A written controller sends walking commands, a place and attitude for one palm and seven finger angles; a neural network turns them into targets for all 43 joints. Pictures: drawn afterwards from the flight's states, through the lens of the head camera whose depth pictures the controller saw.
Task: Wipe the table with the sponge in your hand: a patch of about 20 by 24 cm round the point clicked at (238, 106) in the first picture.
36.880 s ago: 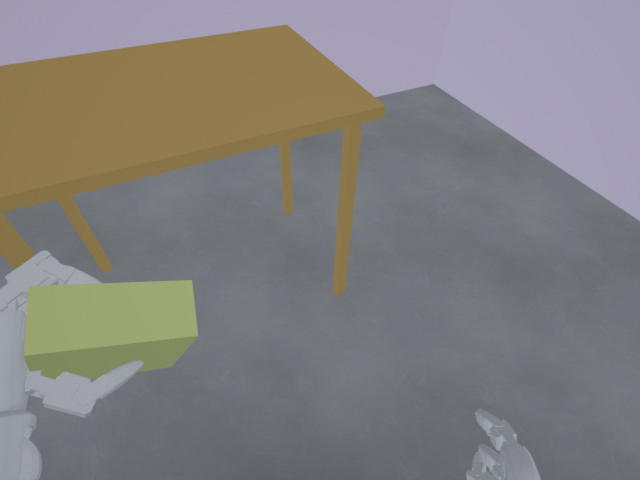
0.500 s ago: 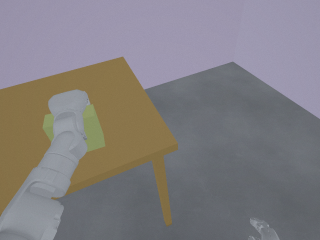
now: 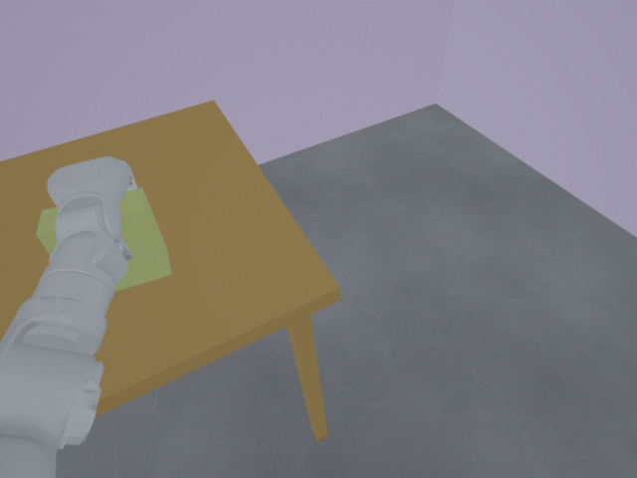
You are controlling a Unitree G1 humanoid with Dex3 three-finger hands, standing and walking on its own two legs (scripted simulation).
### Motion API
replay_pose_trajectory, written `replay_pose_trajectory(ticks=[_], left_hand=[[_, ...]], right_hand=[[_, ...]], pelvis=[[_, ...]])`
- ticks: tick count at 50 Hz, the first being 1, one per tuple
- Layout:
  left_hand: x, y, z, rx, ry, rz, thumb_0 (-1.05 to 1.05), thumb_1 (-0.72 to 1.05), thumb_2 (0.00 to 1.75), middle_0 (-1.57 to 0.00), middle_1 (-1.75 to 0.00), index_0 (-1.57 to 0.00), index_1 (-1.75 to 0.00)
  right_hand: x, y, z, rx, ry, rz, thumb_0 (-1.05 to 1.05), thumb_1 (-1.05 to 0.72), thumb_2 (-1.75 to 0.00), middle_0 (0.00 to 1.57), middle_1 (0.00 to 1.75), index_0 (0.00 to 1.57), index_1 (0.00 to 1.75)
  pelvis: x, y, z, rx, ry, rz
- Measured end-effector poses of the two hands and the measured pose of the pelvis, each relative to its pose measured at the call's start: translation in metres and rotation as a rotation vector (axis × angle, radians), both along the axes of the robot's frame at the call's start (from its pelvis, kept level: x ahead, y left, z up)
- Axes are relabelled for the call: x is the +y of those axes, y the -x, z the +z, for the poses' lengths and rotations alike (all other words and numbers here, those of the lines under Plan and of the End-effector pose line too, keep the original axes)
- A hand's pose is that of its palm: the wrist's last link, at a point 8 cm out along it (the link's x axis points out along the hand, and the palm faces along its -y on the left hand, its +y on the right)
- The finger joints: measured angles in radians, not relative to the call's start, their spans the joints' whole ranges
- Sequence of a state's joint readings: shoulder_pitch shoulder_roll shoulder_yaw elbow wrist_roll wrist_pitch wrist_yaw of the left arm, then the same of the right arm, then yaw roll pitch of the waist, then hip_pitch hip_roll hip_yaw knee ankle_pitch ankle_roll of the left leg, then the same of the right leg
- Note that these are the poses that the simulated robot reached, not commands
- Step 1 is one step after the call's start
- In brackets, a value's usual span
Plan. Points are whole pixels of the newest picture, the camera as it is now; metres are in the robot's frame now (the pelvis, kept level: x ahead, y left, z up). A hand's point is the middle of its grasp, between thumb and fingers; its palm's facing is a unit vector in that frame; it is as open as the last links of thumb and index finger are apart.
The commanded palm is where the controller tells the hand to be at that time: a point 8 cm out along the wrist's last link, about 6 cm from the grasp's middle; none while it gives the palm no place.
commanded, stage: wipe forward along the third lane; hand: left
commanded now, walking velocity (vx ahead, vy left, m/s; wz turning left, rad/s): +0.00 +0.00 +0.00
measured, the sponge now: (117, 255) +0.40 +0.30 +0.07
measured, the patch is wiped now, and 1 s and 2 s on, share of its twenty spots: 0.80 0.95 0.95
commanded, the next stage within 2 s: wipe back along the third lane in 0.36 s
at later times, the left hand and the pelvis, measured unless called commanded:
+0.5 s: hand (99, 200) +0.45 +0.32 +0.13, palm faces -0.10 +0.02 -1.00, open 9.8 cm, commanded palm +0.43 +0.32 +0.16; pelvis +0.00 +0.03 +0.00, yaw +0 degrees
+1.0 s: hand (100, 224) +0.40 +0.30 +0.13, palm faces +0.03 +0.01 -1.00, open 9.9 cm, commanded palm +0.37 +0.28 +0.15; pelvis +0.01 +0.05 +0.00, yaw +0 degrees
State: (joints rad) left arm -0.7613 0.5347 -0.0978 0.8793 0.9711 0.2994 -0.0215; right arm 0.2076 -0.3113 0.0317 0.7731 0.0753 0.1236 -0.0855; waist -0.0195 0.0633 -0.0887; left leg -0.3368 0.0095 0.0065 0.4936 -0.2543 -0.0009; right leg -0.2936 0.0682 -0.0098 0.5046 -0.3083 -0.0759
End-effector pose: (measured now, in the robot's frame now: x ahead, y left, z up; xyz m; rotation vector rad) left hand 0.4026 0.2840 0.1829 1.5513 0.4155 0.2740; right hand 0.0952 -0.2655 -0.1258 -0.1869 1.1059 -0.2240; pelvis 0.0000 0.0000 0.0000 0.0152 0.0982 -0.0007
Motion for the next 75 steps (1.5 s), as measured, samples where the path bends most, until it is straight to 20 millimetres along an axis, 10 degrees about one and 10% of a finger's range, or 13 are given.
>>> replay_pose_trajectory(ticks=[25,35,57,75], left_hand=[[0.028,-0.033,0.001,0.007,-0.029,-0.021,0.01,-0.54,1.07,-0.79,-1.36,-0.81,-1.36],[0.024,-0.017,-0.003,-0.083,-0.048,-0.048,0.00,-0.52,1.07,-0.75,-1.40,-0.78,-1.40],[-0.002,0.030,-0.002,-0.124,-0.028,0.019,-0.01,-0.47,1.05,-0.71,-1.44,-0.73,-1.45],[-0.018,0.060,-0.002,-0.149,-0.009,0.030,0.00,-0.47,1.05,-0.71,-1.44,-0.73,-1.45]], right_hand=[[0.034,0.012,0.004,0.045,0.005,-0.015,0.00,-0.90,-0.90,0.20,0.30,0.20,0.29],[0.049,0.025,-0.003,0.080,-0.037,-0.026,0.00,-0.90,-0.90,0.20,0.30,0.20,0.29],[0.079,-0.106,0.032,-0.221,-0.083,0.162,0.00,-0.90,-0.90,0.20,0.30,0.20,0.29],[0.067,-0.116,0.026,-0.233,-0.115,0.181,0.01,-0.90,-0.90,0.20,0.30,0.20,0.29]], pelvis=[[0.033,-0.001,0.000,0.051,0.017,0.003],[0.043,-0.006,0.000,0.030,0.018,-0.008],[0.040,-0.008,0.001,-0.033,0.006,0.017],[0.024,-0.016,0.001,-0.066,-0.003,0.008]])
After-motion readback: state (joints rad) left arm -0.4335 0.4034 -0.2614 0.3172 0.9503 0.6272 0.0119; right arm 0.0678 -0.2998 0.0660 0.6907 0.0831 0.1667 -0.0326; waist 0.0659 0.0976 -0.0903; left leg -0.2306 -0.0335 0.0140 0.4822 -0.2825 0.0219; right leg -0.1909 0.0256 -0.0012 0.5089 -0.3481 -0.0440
